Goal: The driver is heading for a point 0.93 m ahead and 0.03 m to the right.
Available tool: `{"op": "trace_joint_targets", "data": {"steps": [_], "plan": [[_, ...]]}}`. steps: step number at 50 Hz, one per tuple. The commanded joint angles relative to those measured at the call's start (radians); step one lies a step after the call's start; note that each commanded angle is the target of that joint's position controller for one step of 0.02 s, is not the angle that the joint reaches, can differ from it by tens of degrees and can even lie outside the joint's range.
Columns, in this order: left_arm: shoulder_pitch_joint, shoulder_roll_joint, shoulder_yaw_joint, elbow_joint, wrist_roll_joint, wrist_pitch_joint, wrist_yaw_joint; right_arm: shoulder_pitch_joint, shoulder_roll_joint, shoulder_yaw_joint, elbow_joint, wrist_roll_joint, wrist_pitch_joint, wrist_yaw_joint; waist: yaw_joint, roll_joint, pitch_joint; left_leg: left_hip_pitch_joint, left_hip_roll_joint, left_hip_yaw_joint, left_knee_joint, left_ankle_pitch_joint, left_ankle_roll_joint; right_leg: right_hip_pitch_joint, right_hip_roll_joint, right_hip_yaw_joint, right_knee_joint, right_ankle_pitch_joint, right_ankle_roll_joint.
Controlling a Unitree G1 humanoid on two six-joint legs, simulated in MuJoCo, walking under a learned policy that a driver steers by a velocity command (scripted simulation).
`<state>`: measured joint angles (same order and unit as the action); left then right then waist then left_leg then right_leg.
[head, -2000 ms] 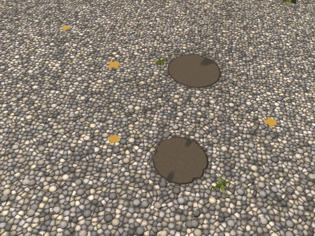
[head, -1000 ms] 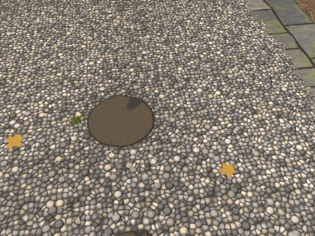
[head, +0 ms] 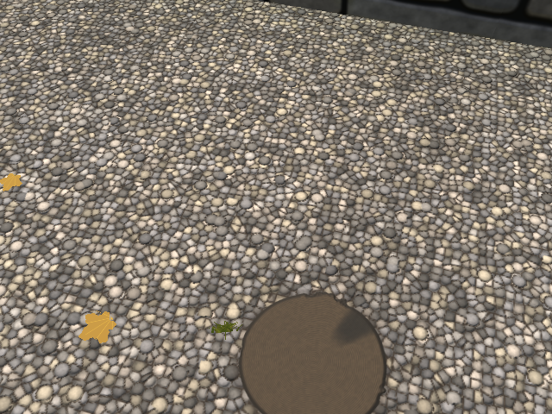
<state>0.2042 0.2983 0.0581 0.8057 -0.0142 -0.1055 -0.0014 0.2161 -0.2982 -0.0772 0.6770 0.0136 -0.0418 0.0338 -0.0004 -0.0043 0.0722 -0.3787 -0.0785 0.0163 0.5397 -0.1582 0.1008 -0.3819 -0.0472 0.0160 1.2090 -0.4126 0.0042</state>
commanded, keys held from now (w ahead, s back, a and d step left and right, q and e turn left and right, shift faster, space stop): q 0.18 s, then no key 0.26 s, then w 0.56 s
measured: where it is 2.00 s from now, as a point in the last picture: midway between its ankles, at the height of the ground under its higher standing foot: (278, 347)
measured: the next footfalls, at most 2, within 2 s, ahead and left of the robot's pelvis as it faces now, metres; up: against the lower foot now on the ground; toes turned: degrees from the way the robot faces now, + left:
right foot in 0.32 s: +0.33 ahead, -0.11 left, +0.00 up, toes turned +14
left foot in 0.64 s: +0.20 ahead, +0.10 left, +0.00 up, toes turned +12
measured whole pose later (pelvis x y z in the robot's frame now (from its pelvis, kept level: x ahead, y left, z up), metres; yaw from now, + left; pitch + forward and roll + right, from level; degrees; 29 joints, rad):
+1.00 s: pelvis +0.34 -0.02 +0.00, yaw +13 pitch +2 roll +0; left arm 0.03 0.29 0.04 0.73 -0.02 -0.08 -0.06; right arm 0.47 -0.28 -0.06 0.85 0.02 -0.05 -0.01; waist -0.10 -0.02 0.00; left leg 0.05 0.04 -0.02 0.28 -0.38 -0.03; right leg -0.48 -0.02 -0.03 0.53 -0.11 -0.03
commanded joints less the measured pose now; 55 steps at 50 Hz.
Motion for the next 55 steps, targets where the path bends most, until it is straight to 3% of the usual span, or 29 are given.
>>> {"op": "trace_joint_targets", "data": {"steps": [1, 3, 7, 12, 15, 16, 17, 18, 19, 20, 22, 24, 28, 31, 32, 33, 34, 35, 36, 38, 40, 43, 47, 49, 51, 52, 53, 54, 55], "plan": [[-0.007, 0.139, 0.036, -0.090, 0.024, -0.014, 0.006, -0.006, -0.127, -0.031, -0.087, -0.021, -0.021, -0.015, 0.021, 0.038, -0.123, 0.249, 0.283, -0.386, -0.260, 0.455, 0.212, -0.230, -0.059, 0.068, -0.049, 0.063, 0.017], [0.003, 0.108, 0.029, -0.090, 0.033, 0.009, 0.011, -0.006, -0.145, -0.037, -0.079, -0.014, -0.020, -0.027, 0.035, 0.020, -0.118, 0.165, 0.245, -0.286, -0.248, 0.636, 0.200, -0.188, -0.040, 0.039, -0.154, 0.096, 0.054], [-0.102, 0.055, 0.007, -0.118, 0.031, 0.024, 0.010, 0.026, -0.170, -0.047, -0.058, 0.004, 0.013, -0.058, -0.001, 0.075, -0.151, 0.101, 0.147, -0.196, -0.195, 0.606, 0.116, -0.095, 0.045, 0.010, -0.457, 0.354, 0.079], [-0.173, 0.090, 0.015, -0.139, 0.021, 0.026, -0.011, 0.062, -0.141, -0.038, -0.035, 0.001, 0.040, -0.072, -0.037, 0.114, -0.167, 0.193, 0.185, -0.308, -0.110, 0.390, 0.072, -0.057, 0.068, 0.054, -0.647, 0.435, 0.060], [-0.109, 0.108, 0.028, -0.129, 0.036, 0.006, -0.014, 0.020, -0.107, -0.025, -0.041, -0.004, 0.037, -0.074, 0.014, 0.124, -0.161, 0.231, 0.170, -0.354, 0.024, 0.350, 0.037, 0.035, 0.049, 0.045, -0.784, 0.493, -0.003], [-0.084, 0.144, 0.033, -0.135, 0.054, -0.003, -0.007, 0.039, -0.070, -0.012, -0.052, -0.016, 0.030, -0.072, 0.013, 0.061, -0.218, 0.194, 0.103, -0.319, 0.141, 0.258, -0.004, 0.178, -0.046, 0.115, -0.792, 0.779, -0.049], [-0.068, 0.188, 0.036, -0.143, 0.079, 0.002, 0.000, 0.176, -0.036, 0.000, -0.041, -0.022, 0.023, -0.070, -0.047, -0.132, -0.310, 0.020, -0.001, -0.251, 0.351, -0.182, -0.066, 0.424, -0.248, 0.323, -0.731, 1.160, -0.205], [-0.018, 0.120, 0.026, -0.116, 0.061, 0.020, -0.001, 0.224, -0.072, 0.002, -0.029, -0.015, 0.030, -0.067, -0.033, -0.264, -0.386, -0.092, -0.023, -0.207, 0.511, -0.561, -0.120, 0.490, -0.378, 0.536, -0.771, 1.059, -0.336], [-0.034, 0.077, 0.010, -0.124, 0.031, 0.029, -0.008, 0.198, -0.144, -0.017, -0.015, -0.007, 0.046, -0.067, -0.018, -0.150, -0.338, -0.119, 0.020, -0.229, 0.593, -0.548, -0.146, 0.422, -0.351, 0.546, -0.804, 0.800, -0.324], [-0.061, 0.070, 0.005, -0.127, 0.026, 0.041, -0.010, 0.120, -0.154, -0.024, -0.018, -0.003, 0.067, -0.072, -0.006, -0.093, -0.272, -0.147, 0.037, -0.204, 0.642, -0.496, -0.166, 0.364, -0.297, 0.474, -0.822, 0.615, -0.280], [-0.139, 0.069, -0.003, -0.132, 0.031, 0.058, -0.011, 0.077, -0.135, -0.024, -0.017, -0.008, 0.100, -0.077, -0.022, -0.086, -0.170, -0.115, 0.078, -0.178, 0.570, -0.410, -0.180, 0.195, -0.227, 0.369, -0.890, 0.363, -0.227], [-0.159, 0.090, 0.005, -0.117, 0.034, 0.075, -0.010, 0.100, -0.067, -0.001, -0.001, -0.011, 0.098, -0.070, -0.038, -0.152, -0.146, 0.012, 0.081, -0.078, 0.367, -0.348, -0.177, 0.072, -0.122, 0.248, -0.968, 0.090, -0.176], [-0.103, 0.152, 0.029, -0.102, 0.001, 0.087, 0.008, 0.086, -0.075, 0.002, 0.022, -0.013, 0.058, -0.059, -0.011, -0.161, -0.168, 0.130, 0.066, -0.010, 0.121, -0.235, -0.123, 0.082, -0.141, 0.251, -1.007, -0.058, -0.200], [-0.100, 0.126, 0.023, -0.094, -0.012, 0.093, 0.014, 0.132, -0.057, 0.005, 0.062, -0.022, 0.036, -0.052, -0.049, -0.137, -0.139, 0.278, 0.055, 0.024, -0.066, -0.137, -0.057, -0.012, -0.116, 0.218, -0.987, -0.183, -0.150], [-0.120, 0.091, 0.013, -0.103, -0.008, 0.089, 0.012, 0.160, -0.065, 0.004, 0.068, -0.026, 0.028, -0.053, -0.066, -0.104, -0.123, 0.328, 0.101, -0.038, -0.112, -0.192, -0.022, -0.080, -0.086, 0.186, -0.924, -0.181, -0.112], [-0.173, 0.027, -0.004, -0.132, -0.001, 0.078, 0.007, 0.228, -0.123, -0.009, 0.081, -0.030, 0.021, -0.060, -0.093, 0.039, -0.112, 0.387, 0.250, -0.249, -0.220, -0.384, 0.049, -0.217, -0.003, 0.076, -0.723, -0.129, -0.051], [-0.213, 0.022, -0.005, -0.161, -0.009, 0.054, 0.001, 0.238, -0.201, -0.034, 0.087, -0.024, 0.015, -0.055, -0.101, 0.230, -0.027, 0.344, 0.401, -0.537, -0.385, -0.598, 0.140, -0.349, 0.101, -0.052, -0.515, -0.033, -0.018], [-0.219, 0.081, 0.014, -0.162, -0.017, 0.035, -0.001, 0.193, -0.185, -0.028, 0.074, -0.034, -0.003, -0.058, -0.090, 0.207, 0.048, 0.316, 0.441, -0.601, -0.425, -0.552, 0.168, -0.411, 0.042, 0.025, -0.380, -0.022, -0.031], [-0.172, 0.098, 0.023, -0.145, -0.021, 0.024, -0.009, 0.167, -0.145, -0.018, 0.070, -0.030, -0.020, -0.062, -0.057, 0.187, 0.046, 0.362, 0.421, -0.549, -0.408, -0.466, 0.151, -0.465, 0.021, 0.046, -0.325, 0.023, -0.041], [-0.157, 0.090, 0.023, -0.127, -0.003, 0.013, -0.021, 0.171, -0.116, -0.011, 0.074, -0.005, -0.033, -0.059, -0.056, 0.136, 0.017, 0.464, 0.375, -0.429, -0.390, -0.276, 0.108, -0.511, -0.013, 0.043, -0.329, 0.112, -0.039], [-0.193, 0.051, 0.011, -0.129, 0.003, 0.010, -0.036, 0.190, -0.104, -0.005, 0.083, -0.006, -0.031, -0.056, -0.067, 0.111, -0.004, 0.441, 0.324, -0.306, -0.390, -0.106, 0.085, -0.427, -0.010, 0.001, -0.404, 0.205, -0.020], [-0.247, 0.018, -0.007, -0.144, -0.005, 0.015, -0.052, 0.207, -0.126, -0.011, 0.092, -0.007, -0.023, -0.051, -0.088, 0.140, -0.002, 0.332, 0.279, -0.189, -0.394, -0.024, 0.074, -0.253, 0.016, -0.045, -0.553, 0.301, 0.004], [-0.278, 0.052, -0.007, -0.164, -0.013, 0.017, -0.058, 0.234, -0.165, -0.024, 0.114, 0.006, -0.020, -0.045, -0.087, 0.149, 0.026, 0.295, 0.321, -0.191, -0.380, -0.008, 0.073, -0.139, 0.027, -0.050, -0.652, 0.314, -0.019], [-0.225, 0.082, 0.003, -0.152, -0.011, 0.014, -0.055, 0.216, -0.176, -0.028, 0.122, 0.011, -0.015, -0.046, -0.041, 0.150, 0.013, 0.311, 0.336, -0.180, -0.329, 0.108, 0.051, -0.054, 0.037, -0.056, -0.692, 0.304, -0.050], [-0.011, 0.144, 0.037, -0.086, -0.004, 0.017, -0.038, 0.205, -0.153, -0.019, 0.123, 0.007, -0.014, -0.049, 0.069, 0.111, -0.118, 0.256, 0.265, -0.090, -0.066, 0.397, 0.002, 0.253, 0.062, -0.071, -0.717, 0.301, -0.098], [0.171, 0.213, 0.058, -0.052, 0.005, 0.020, -0.027, 0.200, -0.101, 0.003, 0.095, -0.015, -0.016, -0.052, 0.141, -0.013, -0.270, 0.076, 0.208, -0.038, 0.248, 0.224, -0.043, 0.532, -0.112, 0.130, -0.703, 0.277, -0.161], [0.237, 0.293, 0.070, -0.030, 0.014, 0.028, -0.031, 0.295, 0.008, 0.032, 0.067, -0.004, -0.037, -0.053, 0.094, -0.327, -0.394, -0.255, 0.036, -0.036, 0.591, -0.349, -0.104, 0.763, -0.329, 0.629, -0.874, -0.017, -0.309], [0.200, 0.202, 0.045, -0.035, 0.001, 0.025, -0.033, 0.241, -0.096, 0.008, 0.081, 0.020, -0.055, -0.049, 0.113, -0.231, -0.324, -0.364, 0.079, -0.146, 0.726, -0.395, -0.098, 0.700, -0.324, 0.709, -0.959, -0.155, -0.297], [0.133, 0.159, 0.031, -0.043, 0.000, 0.024, -0.029, 0.156, -0.137, -0.005, 0.061, 0.037, -0.064, -0.042, 0.098, -0.174, -0.196, -0.425, 0.131, -0.125, 0.748, -0.313, -0.077, 0.595, -0.300, 0.568, -0.959, -0.103, -0.262]]}}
